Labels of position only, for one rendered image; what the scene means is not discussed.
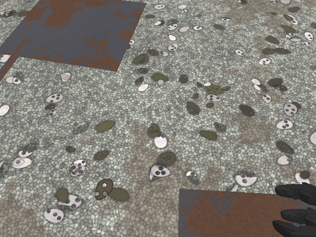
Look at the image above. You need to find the robot right hand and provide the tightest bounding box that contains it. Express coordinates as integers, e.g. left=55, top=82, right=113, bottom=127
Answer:
left=273, top=182, right=316, bottom=237

